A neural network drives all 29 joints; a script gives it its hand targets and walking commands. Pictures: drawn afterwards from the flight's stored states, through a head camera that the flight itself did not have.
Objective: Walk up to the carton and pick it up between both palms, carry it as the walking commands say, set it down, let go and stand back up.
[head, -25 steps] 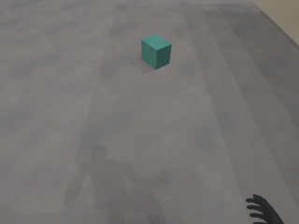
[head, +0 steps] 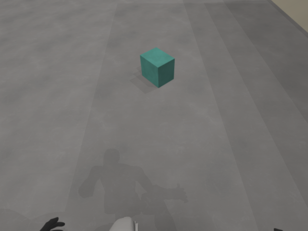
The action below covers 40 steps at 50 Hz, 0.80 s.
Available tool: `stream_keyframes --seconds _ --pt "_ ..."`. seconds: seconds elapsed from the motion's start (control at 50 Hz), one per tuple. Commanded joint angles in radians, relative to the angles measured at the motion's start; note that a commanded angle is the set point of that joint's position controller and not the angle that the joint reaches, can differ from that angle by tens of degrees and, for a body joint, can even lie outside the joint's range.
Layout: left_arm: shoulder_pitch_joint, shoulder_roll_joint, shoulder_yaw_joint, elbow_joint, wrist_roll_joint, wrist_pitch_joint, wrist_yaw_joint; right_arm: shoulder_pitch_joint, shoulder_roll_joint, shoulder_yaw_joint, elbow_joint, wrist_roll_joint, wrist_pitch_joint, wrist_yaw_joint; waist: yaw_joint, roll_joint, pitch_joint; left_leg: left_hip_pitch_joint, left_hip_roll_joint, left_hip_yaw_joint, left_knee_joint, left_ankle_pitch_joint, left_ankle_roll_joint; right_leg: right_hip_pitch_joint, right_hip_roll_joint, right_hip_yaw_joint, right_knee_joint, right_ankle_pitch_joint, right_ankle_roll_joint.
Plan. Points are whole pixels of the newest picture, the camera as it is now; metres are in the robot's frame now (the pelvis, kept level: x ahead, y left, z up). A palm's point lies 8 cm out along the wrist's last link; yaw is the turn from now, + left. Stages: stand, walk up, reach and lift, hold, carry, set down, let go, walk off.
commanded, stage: walk up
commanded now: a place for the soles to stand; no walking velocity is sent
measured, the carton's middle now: (157, 67) +1.60 +0.02 -0.66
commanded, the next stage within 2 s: none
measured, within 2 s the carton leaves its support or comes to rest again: neither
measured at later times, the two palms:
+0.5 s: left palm (52, 158) +0.35 +0.37 -0.10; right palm (244, 158) +0.34 -0.26 -0.09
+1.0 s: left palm (72, 112) +0.56 +0.36 -0.09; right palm (230, 99) +0.60 -0.29 -0.09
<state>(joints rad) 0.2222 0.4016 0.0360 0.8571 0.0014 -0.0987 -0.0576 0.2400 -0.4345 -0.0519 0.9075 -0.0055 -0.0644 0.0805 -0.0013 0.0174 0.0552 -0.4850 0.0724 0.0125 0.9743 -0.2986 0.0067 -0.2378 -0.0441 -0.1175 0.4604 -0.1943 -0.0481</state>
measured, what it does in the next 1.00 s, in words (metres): walks ahead: left foot, then right foot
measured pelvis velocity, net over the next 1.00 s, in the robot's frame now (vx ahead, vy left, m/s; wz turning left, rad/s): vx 0.52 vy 0.03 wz -0.01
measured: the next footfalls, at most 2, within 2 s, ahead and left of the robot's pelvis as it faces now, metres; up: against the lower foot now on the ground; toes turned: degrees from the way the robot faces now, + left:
left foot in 0.24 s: +0.29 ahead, +0.17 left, +0.00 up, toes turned +6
right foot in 0.64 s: +0.53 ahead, -0.09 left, +0.00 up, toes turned -8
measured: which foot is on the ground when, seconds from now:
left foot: up 0.00-0.22, down 0.24-0.66, up 0.68-1.00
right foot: down 0.00-0.24, up 0.26-0.62, down 0.64-1.00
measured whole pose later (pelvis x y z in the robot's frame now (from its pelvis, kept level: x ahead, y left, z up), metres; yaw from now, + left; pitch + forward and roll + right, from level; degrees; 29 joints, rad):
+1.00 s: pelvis +0.52 +0.03 +0.00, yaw +0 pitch -1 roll +0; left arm 0.32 0.43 0.05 0.86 0.00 -0.08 -0.07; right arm 0.23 -0.44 -0.07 0.90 -0.01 -0.05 0.10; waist 0.04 0.00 0.05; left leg -0.48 0.11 0.05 0.64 -0.15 -0.02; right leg -0.13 -0.05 -0.12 0.44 -0.28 -0.02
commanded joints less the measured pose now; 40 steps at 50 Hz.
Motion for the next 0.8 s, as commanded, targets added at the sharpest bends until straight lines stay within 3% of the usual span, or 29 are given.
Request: stream_keyframes --seconds 0.0,0.06,0.14,0.16,0.18,0.2,0.22,0.24,0.26,0.28,0.3,0.32,0.38,0.4,0.44,0.46,0.5,0.54,0.56,0.58,0.6,0.62,0.64,0.66,0.68,0.7,0.72,0.74,0.78 --pt "-0.004 0.321 0.099 -0.06 0.001 -0.028 0.005 -0.053 -0.157 -0.061 -0.075 -0.014 -0.007 0.023 0.013 -0.165 0.05 0.006 0.043 0.023 -0.212 0.144 -0.025 -0.1 -0.207 0.158 -0.327 -0.275 -0.14" --pt "0.015 0.309 0.101 -0.06 -0.008 -0.03 -0.007 -0.107 -0.164 -0.067 -0.082 -0.012 -0.009 0.031 0.03 -0.123 0.028 0.051 0.037 0.066 -0.329 0.259 -0.033 -0.074 -0.198 0.164 -0.325 -0.294 -0.133" --pt "0.04 0.317 0.096 -0.039 -0.006 -0.019 -0.006 -0.164 -0.163 -0.066 -0.097 0.002 -0.015 0.028 0.052 -0.108 -0.005 0.104 0.024 0.074 -0.435 0.245 -0.018 -0.001 -0.204 0.157 -0.266 -0.246 -0.133" --pt "0.015 0.318 0.097 -0.038 -0.002 -0.016 -0.005 -0.141 -0.172 -0.068 -0.083 0.003 -0.018 0.026 0.033 -0.098 -0.016 0.145 0.012 0.072 -0.442 0.208 -0.004 0.012 -0.2 0.149 -0.226 -0.207 -0.122" --pt "0.029 0.295 0.083 -0.042 -0.004 -0.01 -0.002 -0.076 -0.181 -0.07 -0.061 -0.006 -0.028 0.018 0.007 -0.044 -0.064 0.253 -0.02 0.092 -0.493 0.138 0.028 0.015 -0.166 0.098 -0.076 -0.052 -0.111" --pt "0.051 0.255 0.065 -0.04 -0.007 -0.009 0.002 0.064 -0.213 -0.086 -0.022 -0.015 -0.037 0.004 -0.063 0.057 -0.152 0.463 -0.021 0.075 -0.541 0.06 0.05 -0.046 -0.117 0.046 0.148 0.1 -0.083" --pt "0.101 0.188 0.041 -0.052 -0.021 -0.006 0.006 0.21 -0.294 -0.117 -0.003 -0.046 -0.046 -0.016 -0.12 0.265 -0.28 0.693 0.206 -0.235 -0.618 -0.099 0.129 -0.255 -0.043 -0.01 0.501 -0.034 -0.03" --pt "0.11 0.181 0.031 -0.057 -0.025 -0.006 0.011 0.204 -0.35 -0.127 -0.026 -0.029 -0.046 -0.03 -0.119 0.282 -0.228 0.758 0.341 -0.531 -0.707 -0.061 0.192 -0.484 0.065 0.089 0.66 -0.282 -0.001" --pt "0.089 0.242 0.043 -0.027 -0.01 0.006 0.02 0.129 -0.331 -0.115 -0.057 -0.006 -0.049 -0.04 -0.088 0.117 -0.155 0.671 0.349 -0.473 -0.692 0.016 0.217 -0.489 0.007 0.169 0.692 -0.273 -0.004" --pt "0.09 0.267 0.047 -0.012 -0.013 0.009 0.022 0.101 -0.311 -0.106 -0.058 0.011 -0.049 -0.039 -0.073 0.049 -0.161 0.652 0.323 -0.42 -0.668 0.084 0.224 -0.472 -0.027 0.19 0.693 -0.206 0.001" --pt "0.083 0.259 0.043 -0.014 -0.009 0.006 0.019 0.054 -0.279 -0.095 -0.071 0.016 -0.047 -0.043 -0.049 0.061 -0.113 0.559 0.265 -0.281 -0.667 0.185 0.205 -0.443 -0.055 0.207 0.644 -0.155 0.006" --pt "0.096 0.249 0.048 -0.002 -0.013 0.008 0.011 0.027 -0.256 -0.086 -0.077 0.014 -0.047 -0.043 -0.026 0.099 -0.082 0.46 0.231 -0.203 -0.704 0.161 0.191 -0.384 -0.076 0.201 0.59 -0.117 0.02" --pt "0.104 0.251 0.057 0.013 -0.007 0.018 -0.01 -0.009 -0.245 -0.077 -0.095 0.012 -0.054 -0.04 -0.018 0.108 -0.032 0.361 0.184 -0.092 -0.756 0.176 0.193 -0.307 -0.075 0.16 0.477 -0.065 0.057" --pt "0.062 0.239 0.051 -0.005 -0.002 0.022 -0.013 0.002 -0.245 -0.073 -0.098 0.014 -0.057 -0.04 -0.028 0.1 0.009 0.353 0.209 -0.104 -0.773 0.213 0.214 -0.334 -0.084 0.136 0.428 -0.072 0.059" --pt "0.0 0.218 0.052 -0.024 0.003 0.025 -0.025 -0.013 -0.256 -0.077 -0.098 0.003 -0.059 -0.036 -0.022 0.112 0.013 0.333 0.189 -0.009 -0.777 0.218 0.209 -0.299 -0.087 0.109 0.311 -0.015 0.058" --pt "-0.038 0.207 0.05 -0.031 0.011 0.026 -0.032 -0.011 -0.26 -0.08 -0.099 0.002 -0.06 -0.035 -0.039 0.104 0.021 0.327 0.18 -0.012 -0.779 0.182 0.203 -0.278 -0.096 0.091 0.243 0.043 0.062" --pt "-0.071 0.199 0.058 -0.034 0.013 0.021 -0.033 0.006 -0.257 -0.076 -0.094 0.008 -0.054 -0.034 -0.035 0.078 0.012 0.309 0.162 0.011 -0.734 0.252 0.18 -0.194 -0.057 0.055 0.144 0.123 0.053" --pt "-0.07 0.21 0.067 -0.026 0.014 0.019 -0.033 0.015 -0.271 -0.076 -0.092 0.013 -0.048 -0.03 -0.027 0.09 -0.004 0.259 0.153 0.017 -0.692 0.161 0.171 -0.116 -0.046 0.02 0.139 0.126 0.038" --pt "-0.076 0.212 0.072 -0.025 0.012 0.019 -0.034 0.003 -0.267 -0.075 -0.095 0.015 -0.044 -0.028 -0.017 0.046 -0.008 0.233 0.158 0.014 -0.672 0.112 0.17 -0.073 -0.035 0.009 0.124 0.086 0.026" --pt "-0.046 0.216 0.077 -0.024 0.009 0.018 -0.031 0.004 -0.272 -0.075 -0.098 0.015 -0.04 -0.03 0.008 0.034 -0.026 0.2 0.161 0.017 -0.619 0.156 0.16 0.001 -0.032 0.01 0.1 0.075 0.011" --pt "0.051 0.237 0.09 0.009 0.006 0.016 -0.023 -0.011 -0.258 -0.074 -0.097 0.011 -0.039 -0.031 0.054 -0.002 -0.091 0.202 0.12 0.042 -0.457 0.216 0.138 0.138 -0.024 0.032 0.053 0.044 0.001" --pt "0.203 0.297 0.115 0.035 0.01 0.003 -0.007 0.026 -0.182 -0.049 -0.109 0.014 -0.038 -0.035 0.129 -0.2 -0.17 0.096 0.039 0.102 -0.121 0.241 0.095 0.322 -0.115 0.188 -0.023 -0.063 -0.06" --pt "0.259 0.373 0.129 0.022 0.006 -0.004 0.011 0.096 -0.117 -0.024 -0.122 0.017 -0.041 -0.037 0.127 -0.378 -0.265 -0.135 -0.098 0.075 0.152 -0.189 0.045 0.502 -0.349 0.576 -0.123 -0.198 -0.161" --pt "0.239 0.406 0.122 -0.011 -0.003 -0.006 0.016 0.065 -0.182 -0.035 -0.108 0.011 -0.03 -0.046 0.125 -0.27 -0.205 -0.197 -0.083 -0.055 0.257 -0.225 0.033 0.435 -0.406 0.707 -0.197 -0.255 -0.22" --pt "0.152 0.362 0.11 -0.033 -0.021 -0.007 0.021 0.058 -0.214 -0.049 -0.089 0.008 -0.024 -0.047 0.086 -0.158 -0.159 -0.223 -0.015 -0.081 0.255 -0.141 0.046 0.373 -0.366 0.608 -0.177 -0.287 -0.22" --pt "0.109 0.328 0.111 -0.046 -0.021 -0.003 0.024 0.067 -0.217 -0.039 -0.071 0.008 -0.026 -0.044 0.084 -0.111 -0.107 -0.193 0.007 -0.074 0.217 -0.1 0.051 0.294 -0.328 0.499 -0.168 -0.171 -0.184" --pt "0.069 0.296 0.101 -0.051 -0.02 -0.004 0.03 0.094 -0.209 -0.041 -0.051 0.013 -0.023 -0.04 0.045 -0.147 -0.073 -0.157 0.009 -0.081 0.164 -0.07 0.044 0.205 -0.29 0.386 -0.169 -0.076 -0.162" --pt "0.068 0.281 0.092 -0.061 -0.017 -0.004 0.029 0.098 -0.204 -0.046 -0.055 0.013 -0.015 -0.032 0.028 -0.132 -0.052 -0.081 0.036 -0.065 0.114 -0.042 0.025 0.101 -0.261 0.292 -0.194 -0.071 -0.154" --pt "0.075 0.29 0.089 -0.052 -0.004 -0.009 0.025 0.075 -0.195 -0.052 -0.056 -0.001 0.0 -0.017 0.02 -0.147 -0.02 -0.02 0.023 -0.029 0.02 0.016 0.001 0.019 -0.226 0.215 -0.225 -0.068 -0.15"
